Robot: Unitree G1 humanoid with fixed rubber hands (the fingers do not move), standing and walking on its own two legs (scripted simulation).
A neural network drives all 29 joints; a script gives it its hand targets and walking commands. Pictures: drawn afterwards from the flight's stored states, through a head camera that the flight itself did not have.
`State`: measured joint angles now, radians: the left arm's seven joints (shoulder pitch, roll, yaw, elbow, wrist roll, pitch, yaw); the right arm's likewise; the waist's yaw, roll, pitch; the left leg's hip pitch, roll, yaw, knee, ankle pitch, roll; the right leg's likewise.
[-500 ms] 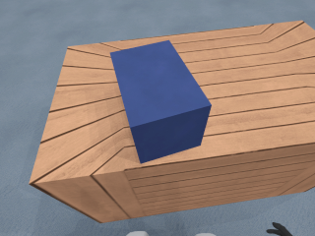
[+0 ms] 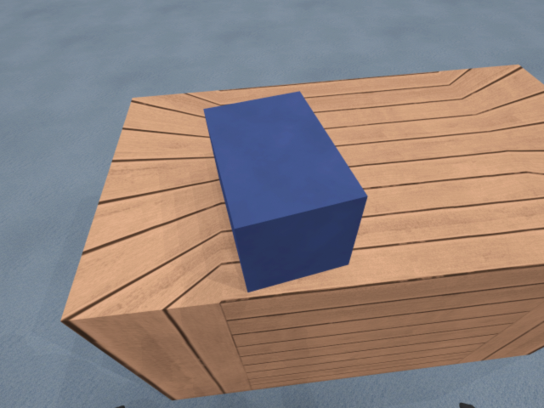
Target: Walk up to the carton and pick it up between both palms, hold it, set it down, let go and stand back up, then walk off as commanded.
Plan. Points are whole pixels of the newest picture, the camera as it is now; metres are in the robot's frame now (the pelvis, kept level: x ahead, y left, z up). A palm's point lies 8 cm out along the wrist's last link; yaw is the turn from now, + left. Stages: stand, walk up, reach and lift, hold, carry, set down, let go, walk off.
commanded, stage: walk up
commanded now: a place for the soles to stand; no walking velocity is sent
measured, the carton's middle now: (275, 186) +0.48 +0.02 +0.03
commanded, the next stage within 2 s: reach and lift in 0.96 s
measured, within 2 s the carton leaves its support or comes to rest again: neither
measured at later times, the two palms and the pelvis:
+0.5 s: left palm out of the picture +0.11 +0.28 -0.11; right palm out of the picture +0.11 -0.30 -0.11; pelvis +0.02 -0.01 +0.01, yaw +1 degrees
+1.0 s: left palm out of the picture +0.10 +0.29 -0.11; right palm out of the picture +0.12 -0.29 -0.11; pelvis +0.03 -0.01 +0.01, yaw +2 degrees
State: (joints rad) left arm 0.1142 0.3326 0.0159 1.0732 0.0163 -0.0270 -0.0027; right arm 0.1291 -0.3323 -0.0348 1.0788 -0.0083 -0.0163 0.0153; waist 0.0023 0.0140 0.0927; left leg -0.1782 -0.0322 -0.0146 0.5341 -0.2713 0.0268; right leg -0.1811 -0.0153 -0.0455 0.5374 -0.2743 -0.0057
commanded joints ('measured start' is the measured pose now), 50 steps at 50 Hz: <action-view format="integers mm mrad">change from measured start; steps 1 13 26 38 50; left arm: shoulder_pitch -85 -106 -130 -119 -385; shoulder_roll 245 229 226 228 206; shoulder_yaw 44 42 42 59 102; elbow -43 -1 2 -2 -493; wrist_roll -3 -4 -2 -2 -31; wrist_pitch -28 -27 -19 -18 267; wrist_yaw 5 10 7 12 48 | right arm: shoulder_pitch -81 -75 -74 -61 -365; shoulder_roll -224 -215 -221 -213 -109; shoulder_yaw -24 -21 -17 -18 -111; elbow -55 -34 -33 -31 -167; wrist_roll -2 1 1 -3 -109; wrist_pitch -29 -28 -28 -22 -144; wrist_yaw -11 -21 -27 -27 23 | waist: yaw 2 2 -2 -1 -19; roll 6 -9 -16 -29 -61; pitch -44 -139 -132 -136 -88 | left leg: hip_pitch -41 34 52 45 -95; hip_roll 121 133 138 132 80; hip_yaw -134 -110 -109 -110 55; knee -216 -201 -211 -196 -44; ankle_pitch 34 301 352 362 44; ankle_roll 23 15 19 22 -61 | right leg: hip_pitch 22 137 144 161 -131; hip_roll -119 -121 -125 -130 11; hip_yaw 149 97 78 67 12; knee -208 -234 -231 -235 -53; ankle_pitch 24 233 245 247 -6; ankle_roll -43 -27 -19 -23 0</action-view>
